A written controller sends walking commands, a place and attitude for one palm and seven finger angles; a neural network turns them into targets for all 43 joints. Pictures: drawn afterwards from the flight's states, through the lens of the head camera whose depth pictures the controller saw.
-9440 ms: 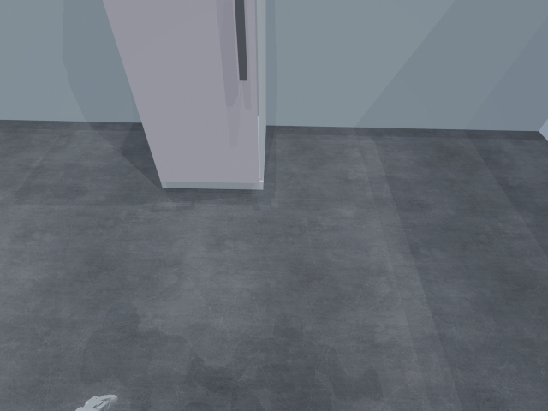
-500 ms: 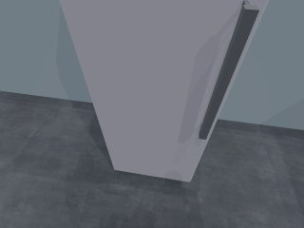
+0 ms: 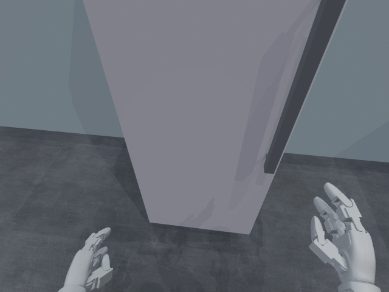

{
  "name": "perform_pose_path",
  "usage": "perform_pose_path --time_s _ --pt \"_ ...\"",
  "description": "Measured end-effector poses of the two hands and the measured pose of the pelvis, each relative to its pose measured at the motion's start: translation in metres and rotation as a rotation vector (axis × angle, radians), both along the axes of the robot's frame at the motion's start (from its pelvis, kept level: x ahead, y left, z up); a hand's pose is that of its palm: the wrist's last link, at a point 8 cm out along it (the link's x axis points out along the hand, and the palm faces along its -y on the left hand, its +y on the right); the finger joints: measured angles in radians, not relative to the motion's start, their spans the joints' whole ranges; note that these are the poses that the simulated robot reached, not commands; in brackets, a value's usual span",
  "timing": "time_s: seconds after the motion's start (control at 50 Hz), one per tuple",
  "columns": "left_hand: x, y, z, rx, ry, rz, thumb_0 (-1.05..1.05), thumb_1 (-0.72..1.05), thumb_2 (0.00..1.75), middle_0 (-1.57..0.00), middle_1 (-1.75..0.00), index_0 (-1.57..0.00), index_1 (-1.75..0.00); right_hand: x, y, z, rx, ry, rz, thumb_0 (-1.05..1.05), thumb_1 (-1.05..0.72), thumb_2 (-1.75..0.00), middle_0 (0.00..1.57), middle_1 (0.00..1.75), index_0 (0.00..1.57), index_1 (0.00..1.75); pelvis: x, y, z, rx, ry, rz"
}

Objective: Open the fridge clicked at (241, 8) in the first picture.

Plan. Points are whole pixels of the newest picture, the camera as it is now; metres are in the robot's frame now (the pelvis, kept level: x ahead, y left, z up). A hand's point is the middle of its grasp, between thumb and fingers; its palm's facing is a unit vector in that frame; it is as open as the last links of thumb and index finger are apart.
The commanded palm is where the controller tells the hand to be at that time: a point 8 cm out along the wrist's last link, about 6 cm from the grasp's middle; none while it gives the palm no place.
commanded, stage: raise the hand to about handle height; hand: right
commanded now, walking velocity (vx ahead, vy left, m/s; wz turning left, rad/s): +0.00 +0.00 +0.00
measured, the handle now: (290, 102) +0.51 -0.18 +0.16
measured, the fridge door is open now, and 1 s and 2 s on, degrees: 0 0 0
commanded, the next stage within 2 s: move the hooked fingers beside the handle in 1.80 s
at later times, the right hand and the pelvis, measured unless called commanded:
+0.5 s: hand (332, 253) +0.22 -0.23 +0.03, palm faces +0.02 +1.00 -0.02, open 10.9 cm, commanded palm +0.17 -0.28 +0.04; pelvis -0.01 +0.02 -0.03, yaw -2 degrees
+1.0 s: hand (384, 234) +0.24 -0.30 +0.08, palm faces +0.10 +0.99 -0.03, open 13.6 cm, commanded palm +0.21 -0.34 +0.08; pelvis +0.00 -0.03 -0.01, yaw -2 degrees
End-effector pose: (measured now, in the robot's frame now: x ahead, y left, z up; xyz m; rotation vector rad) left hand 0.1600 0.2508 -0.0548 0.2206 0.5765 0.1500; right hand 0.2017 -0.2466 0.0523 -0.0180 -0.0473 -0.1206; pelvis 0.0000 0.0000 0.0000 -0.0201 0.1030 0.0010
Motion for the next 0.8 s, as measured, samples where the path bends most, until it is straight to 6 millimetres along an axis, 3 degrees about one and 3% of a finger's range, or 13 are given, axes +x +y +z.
perform_pose_path --time_s 0.08,0.14,0.18,0.22,0.26,0.32,0.4,0.44,0.5,0.6,0.74,0.8 --pt "0.041 0.017 0.013 0.064 -0.110 -0.073 0.01 0.91 0.89 -0.20 -0.30 -0.20 -0.30 -0.036 0.000 -0.050 0.019 0.121 0.063 0.00 -0.66 -0.80 0.22 0.45 0.22 0.46 -0.004 0.014 -0.021 0.000 0.047 -0.009" --pt "0.062 0.022 0.011 0.105 -0.137 -0.117 0.01 0.91 0.89 -0.20 -0.30 -0.20 -0.30 -0.072 -0.008 -0.082 0.057 0.254 -0.011 0.01 -0.59 -0.77 0.22 0.50 0.23 0.50 -0.004 0.021 -0.033 0.008 0.080 -0.028" --pt "0.071 0.020 0.004 0.120 -0.135 -0.144 0.01 0.91 0.89 -0.20 -0.30 -0.20 -0.30 -0.089 -0.017 -0.082 0.044 0.247 -0.091 0.01 -0.54 -0.75 0.23 0.53 0.23 0.53 -0.004 0.025 -0.040 0.022 0.092 -0.043" --pt "0.074 0.015 -0.007 0.118 -0.115 -0.166 0.01 0.91 0.89 -0.19 -0.30 -0.20 -0.30 -0.094 -0.023 -0.066 0.000 0.158 -0.143 0.02 -0.49 -0.73 0.23 0.56 0.23 0.56 -0.003 0.029 -0.044 0.035 0.098 -0.056" --pt "0.072 0.008 -0.021 0.098 -0.085 -0.182 0.01 0.91 0.89 -0.19 -0.30 -0.20 -0.30 -0.089 -0.024 -0.045 -0.049 0.040 -0.143 0.02 -0.45 -0.71 0.23 0.59 0.23 0.59 -0.003 0.031 -0.048 0.050 0.098 -0.068" --pt "0.061 -0.005 -0.044 0.044 -0.031 -0.187 0.01 0.91 0.89 -0.20 -0.30 -0.20 -0.30 -0.064 -0.020 -0.024 -0.097 -0.071 -0.036 0.02 -0.37 -0.68 0.23 0.63 0.23 0.64 -0.007 0.031 -0.051 0.064 0.097 -0.078" --pt "0.030 -0.016 -0.063 -0.037 0.056 -0.133 0.01 0.91 0.89 -0.20 -0.30 -0.21 -0.30 -0.020 -0.021 -0.026 -0.072 0.050 0.141 0.01 -0.28 -0.64 0.24 0.69 0.24 0.70 -0.010 0.030 -0.046 0.056 0.095 -0.066" --pt "0.012 -0.017 -0.064 -0.064 0.092 -0.093 0.01 0.91 0.89 -0.20 -0.30 -0.21 -0.30 -0.008 -0.026 -0.030 -0.030 0.146 0.163 0.01 -0.23 -0.62 0.25 0.72 0.25 0.73 -0.009 0.027 -0.040 0.048 0.094 -0.054" --pt "-0.013 -0.013 -0.059 -0.071 0.128 -0.035 0.02 0.91 0.89 -0.20 -0.30 -0.21 -0.30 -0.005 -0.039 -0.022 0.006 0.187 0.099 0.01 -0.17 -0.59 0.25 0.77 0.25 0.77 -0.005 0.021 -0.030 0.037 0.094 -0.032" --pt "-0.036 -0.001 -0.049 -0.014 0.173 0.001 0.02 0.91 0.89 -0.20 -0.30 -0.21 -0.30 -0.017 -0.059 -0.001 -0.021 0.083 -0.028 0.01 -0.05 -0.54 0.26 0.84 0.26 0.85 -0.002 0.009 -0.021 0.037 0.089 -0.022" --pt "-0.028 0.001 -0.032 0.083 0.148 -0.018 0.02 0.91 0.89 -0.20 -0.30 -0.20 -0.30 -0.015 -0.067 -0.019 0.000 0.108 0.054 0.00 0.11 -0.47 0.27 0.95 0.27 0.95 -0.006 -0.008 -0.020 0.055 0.074 -0.033" --pt "-0.016 -0.009 -0.020 0.097 0.093 -0.028 0.02 0.91 0.89 -0.20 -0.30 -0.20 -0.30 -0.007 -0.071 -0.014 -0.005 0.096 0.081 0.00 0.18 -0.44 0.28 0.99 0.28 1.00 -0.006 -0.015 -0.018 0.061 0.059 -0.031"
